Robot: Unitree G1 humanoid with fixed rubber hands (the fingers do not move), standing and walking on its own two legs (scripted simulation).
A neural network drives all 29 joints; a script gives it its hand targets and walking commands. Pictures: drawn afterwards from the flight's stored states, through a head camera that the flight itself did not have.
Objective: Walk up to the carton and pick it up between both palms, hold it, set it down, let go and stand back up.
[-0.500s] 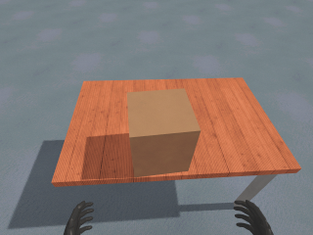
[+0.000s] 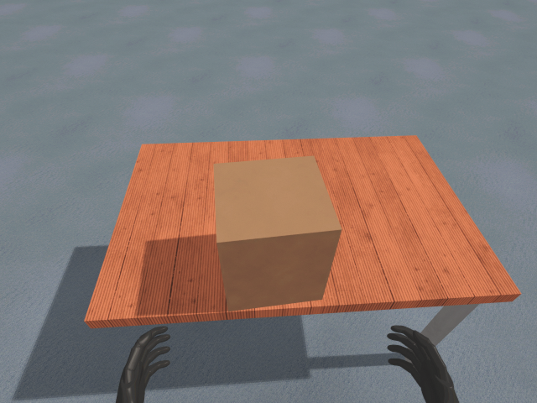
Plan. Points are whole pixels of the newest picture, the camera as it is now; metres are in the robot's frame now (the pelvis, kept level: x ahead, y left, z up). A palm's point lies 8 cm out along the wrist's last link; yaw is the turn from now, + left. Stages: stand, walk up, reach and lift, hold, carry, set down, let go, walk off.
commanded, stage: reach and lift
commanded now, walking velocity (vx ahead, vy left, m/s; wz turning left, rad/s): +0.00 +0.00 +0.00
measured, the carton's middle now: (270, 234) +0.46 +0.02 -0.08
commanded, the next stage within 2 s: none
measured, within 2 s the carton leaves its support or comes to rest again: neither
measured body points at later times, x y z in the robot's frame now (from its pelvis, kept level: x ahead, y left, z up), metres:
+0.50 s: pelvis +0.00 +0.00 +0.00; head +0.00 +0.01 +0.45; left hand +0.23 +0.21 -0.03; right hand +0.26 -0.20 -0.02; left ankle -0.01 +0.16 -0.74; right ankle -0.03 -0.13 -0.74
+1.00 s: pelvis -0.01 +0.00 +0.00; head +0.00 +0.01 +0.45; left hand +0.29 +0.22 +0.01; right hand +0.33 -0.19 +0.02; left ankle -0.01 +0.16 -0.74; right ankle -0.03 -0.13 -0.74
